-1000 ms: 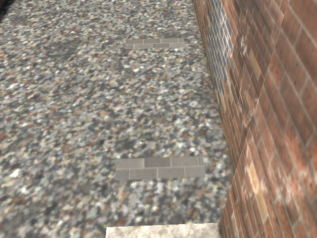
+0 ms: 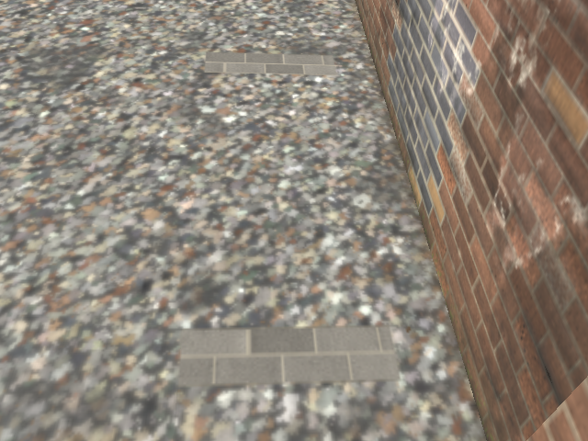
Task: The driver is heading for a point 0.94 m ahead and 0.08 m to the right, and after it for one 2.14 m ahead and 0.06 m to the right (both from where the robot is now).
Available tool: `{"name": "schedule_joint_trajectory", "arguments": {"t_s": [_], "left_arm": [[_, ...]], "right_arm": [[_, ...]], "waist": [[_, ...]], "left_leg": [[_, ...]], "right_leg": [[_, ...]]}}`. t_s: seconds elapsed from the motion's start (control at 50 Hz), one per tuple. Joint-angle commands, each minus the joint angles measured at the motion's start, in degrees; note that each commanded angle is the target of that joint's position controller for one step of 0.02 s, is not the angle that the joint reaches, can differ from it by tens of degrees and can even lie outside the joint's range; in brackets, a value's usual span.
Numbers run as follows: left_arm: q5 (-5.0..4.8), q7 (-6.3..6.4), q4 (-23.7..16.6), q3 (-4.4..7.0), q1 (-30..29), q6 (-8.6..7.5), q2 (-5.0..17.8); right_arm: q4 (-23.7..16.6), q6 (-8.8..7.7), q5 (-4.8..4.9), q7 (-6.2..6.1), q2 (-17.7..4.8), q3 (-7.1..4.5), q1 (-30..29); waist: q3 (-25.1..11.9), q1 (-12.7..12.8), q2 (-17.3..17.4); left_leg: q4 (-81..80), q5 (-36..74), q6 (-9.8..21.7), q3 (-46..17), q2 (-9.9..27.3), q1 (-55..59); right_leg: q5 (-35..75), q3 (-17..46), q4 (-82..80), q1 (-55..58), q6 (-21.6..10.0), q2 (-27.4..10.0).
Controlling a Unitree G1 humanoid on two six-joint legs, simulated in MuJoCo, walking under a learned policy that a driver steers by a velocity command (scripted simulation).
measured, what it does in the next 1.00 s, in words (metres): goes down: right foot 0.19 m lower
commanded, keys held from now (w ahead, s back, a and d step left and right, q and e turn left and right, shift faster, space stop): no key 0.46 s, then w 0.54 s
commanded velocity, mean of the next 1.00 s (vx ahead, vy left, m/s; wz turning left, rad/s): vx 0.25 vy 0.00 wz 0.00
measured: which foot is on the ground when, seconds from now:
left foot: down 0.00-0.46, up 0.48-1.00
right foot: up 0.00-0.44, down 0.46-1.00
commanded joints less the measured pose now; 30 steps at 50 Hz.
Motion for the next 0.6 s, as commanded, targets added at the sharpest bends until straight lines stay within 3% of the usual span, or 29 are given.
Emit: {"name": "schedule_joint_trajectory", "arguments": {"t_s": [0.02,0.04,0.06,0.08,0.1,0.12,0.18,0.2,0.26,0.3,0.32,0.34,0.36,0.38,0.4,0.42,0.44,0.46,0.48,0.5,0.52,0.54,0.56,0.58,0.6], "left_arm": [[0.41,0.1,-0.24,-1.02,7.1,1.18,-3.05],[-0.44,-0.23,-1.06,-0.74,7.15,0.77,-1.56],[-0.75,-0.23,-2.0,-0.82,3.92,0.37,-1.03],[-0.14,-0.6,-2.78,-0.36,2.03,-0.26,1.55],[0.11,-0.93,-3.21,-0.68,0.03,-0.46,0.95],[0.55,-1.26,-3.44,-0.93,-1.52,-0.21,0.38],[0.81,-1.8,-5.18,-1.35,-7.39,0.02,0.06],[0.84,-1.7,-6.23,-1.51,-11.38,-1.17,0.56],[-0.2,-2.06,-5.79,-2.03,-13.26,-2.58,-0.29],[-0.91,-2.39,-4.74,-2.19,-11.73,-3.27,-0.42],[-1.28,-2.96,-4.65,-2.32,-9.96,-3.78,-0.21],[-0.71,-3.65,-1.2,-1.65,-4.25,-4.15,0.57],[-1.39,-3.45,-1.62,-1.96,-4.23,-4.31,1.5],[-1.71,-3.36,-1.47,-1.99,-5.43,-4.47,1.92],[-1.8,-3.34,0.3,-1.28,-1.16,-4.55,2.35],[-2.09,-2.86,1.91,-1.06,4.37,-4.58,3.15],[-1.25,-2.42,4.41,-0.86,10.09,-4.44,3.57],[-0.36,-2.53,7.67,-0.1,18.1,-4.08,5.61],[-0.35,-3.47,9.53,0.76,25.75,-3.34,9.76],[-2.17,-4.27,6.98,-0.21,21.87,-2.26,7.12],[-4.64,-4.54,5.98,-0.52,19.37,-1.67,4.86],[-4.44,-4.07,3.62,-1.13,16.2,-1.58,3.94],[-2.82,-2.32,3.57,0.27,15.05,-1.3,9.44],[-2.11,-1.93,3.71,0.07,16.01,-1.29,8.77],[-1.49,-1.99,3.93,-0.32,16.74,-1.6,7.94]], "right_arm": [[-1.9,-2.09,0.08,-0.97,-6.22,0.43,-0.27],[-1.22,-2.35,1.01,-1.11,-5.78,0.72,-1.41],[-0.11,-2.51,1.9,-1.37,-4.93,1.17,1.0],[-1.29,-1.98,2.51,-1.4,-7.04,0.77,-2.36],[-0.23,-1.96,2.12,-1.78,-7.32,0.74,-1.06],[0.49,-1.33,1.98,-2.23,-5.88,1.21,0.4],[1.95,-0.54,1.32,-3.08,-3.68,1.75,7.09],[1.46,-1.23,1.09,-3.54,-4.28,1.55,7.33],[1.04,-1.27,-0.15,-4.35,-3.04,1.76,6.63],[0.14,-0.76,-0.46,-3.98,-3.23,1.56,4.12],[0.24,-0.93,-1.0,-4.01,-2.24,1.75,4.2],[1.71,-1.1,-0.58,-3.74,-3.38,1.09,3.17],[0.43,-1.15,-0.55,-3.59,-2.75,0.77,3.74],[0.67,-0.83,-1.08,-4.04,-3.89,0.25,5.69],[1.18,-0.53,-1.61,-3.66,-5.29,-0.12,3.79],[1.06,-0.42,-1.51,-3.15,-5.6,-0.35,3.71],[1.08,0.6,-1.44,-3.61,-4.29,0.39,3.9],[1.16,0.69,-1.17,-3.05,-3.47,0.44,4.36],[-0.08,0.76,1.28,-2.98,-2.28,-0.25,7.87],[-0.99,1.19,2.29,-3.86,-4.91,-0.82,8.85],[-2.2,1.36,-0.01,-3.69,-6.72,-0.99,4.99],[-1.92,1.53,-1.01,-2.51,-7.32,-1.37,2.19],[-3.7,2.35,-1.53,-1.2,-5.07,-0.85,-2.48],[-4.94,3.15,-2.13,-0.85,-6.36,-1.1,-7.41],[-5.38,3.65,-2.17,-0.87,-6.3,-1.11,-10.51]], "waist": [[1.43,5.98,8.23],[2.57,7.03,7.11],[2.71,5.19,7.5],[4.99,6.46,3.71],[3.81,5.3,5.77],[4.64,3.96,5.84],[9.06,-0.57,6.37],[9.73,-2.69,4.96],[10.49,-4.73,6.06],[9.46,-5.37,5.91],[9.97,-5.49,4.75],[6.85,-4.04,6.14],[9.76,-5.15,2.35],[11.08,-7.48,3.35],[8.12,-6.46,3.72],[6.48,-4.04,3.15],[5.6,-1.79,2.42],[1.79,-0.19,-1.59],[-7.08,1.21,-11.75],[-11.9,1.09,-9.37],[-11.7,2.25,-4.86],[-8.19,2.06,-1.8],[-5.99,2.1,-8.92],[-2.1,2.69,-6.9],[0.92,2.86,-4.32]], "left_leg": [[-14.6,34.69,-0.53,-23.28,15.98,-3.4],[-11.43,30.19,-1.48,-18.34,12.12,-2.63],[-11.24,27.84,-1.62,-18.51,11.78,-1.0],[-14.93,29.8,-1.1,-15.46,10.34,-6.87],[-14.38,24.93,-0.17,-17.47,11.63,-6.53],[-13.69,21.38,0.57,-17.74,10.94,-3.61],[-9.65,23.6,2.45,-18.34,9.99,6.53],[-9.21,24.41,2.86,-17.42,9.15,6.45],[-5.34,28.09,4.75,-16.62,7.4,6.86],[-2.03,28.53,5.49,-15.61,5.65,4.82],[0.02,27.31,5.2,-13.25,5.39,3.0],[4.71,27.77,5.41,-14.68,6.83,-0.09],[6.57,28.93,4.59,-12.36,4.01,3.72],[6.74,32.38,5.12,-14.31,4.4,9.27],[11.61,37.81,5.72,-14.75,5.08,5.46],[17.48,37.45,5.46,-13.96,4.49,4.47],[26.58,28.5,5.02,-11.36,2.79,5.25],[37.02,14.28,3.71,-6.0,0.07,-1.3],[57.81,-26.86,-0.32,0.34,-4.45,-18.98],[68.74,-38.83,-0.06,3.96,-3.91,-32.13],[68.52,-32.48,0.05,3.06,-1.1,-36.01],[64.34,-22.74,0.17,3.07,0.66,-34.82],[67.88,-14.12,-0.46,3.65,0.6,-33.58],[68.47,-11.95,-1.05,3.61,1.46,-35.37],[68.38,-11.18,-0.94,3.82,1.03,-36.15]], "right_leg": [[12.88,6.17,-9.05,-0.22,1.94,1.32],[18.51,7.67,-15.91,-1.47,1.49,3.23],[22.38,7.11,-18.15,-1.56,1.22,4.31],[28.2,6.7,-30.41,6.75,-0.74,2.76],[36.75,5.72,-31.87,10.61,-1.65,2.83],[38.01,5.68,-32.85,9.3,-2.56,1.98],[33.24,7.74,-39.3,2.09,-3.44,1.19],[34.54,6.42,-44.19,3.62,-2.57,1.33],[32.82,6.74,-55.46,10.2,-0.91,0.7],[34.43,3.83,-60.04,17.53,-0.19,-0.34],[37.06,1.99,-66.45,21.74,-0.43,-0.61],[41.62,2.22,-56.83,28.66,-1.2,-2.04],[37.45,1.14,-70.76,26.67,-1.02,-1.65],[33.54,3.36,-81.43,26.31,-1.31,-4.46],[34.17,-1.09,-75.18,34.81,-1.11,-3.19],[33.97,-1.23,-79.1,40.44,-1.85,-4.47],[41.29,-0.37,-94.54,45.09,-3.1,-9.6],[51.09,-3.43,-91.88,58.69,-2.1,-10.08],[83.09,3.58,-67.49,81.2,-8.19,-20.84],[77.86,6.72,-54.92,87.62,-11.86,-22.96],[57.94,8.37,-56.87,79.49,-14.76,-22.54],[32.37,9.33,-62.02,67.72,-14.93,-19.82],[8.3,20.29,-70.88,55.84,-23.0,-24.51],[-4.42,22.88,-74.92,48.32,-23.19,-23.4],[-8.63,22.02,-75.61,43.04,-21.72,-21.25]]}}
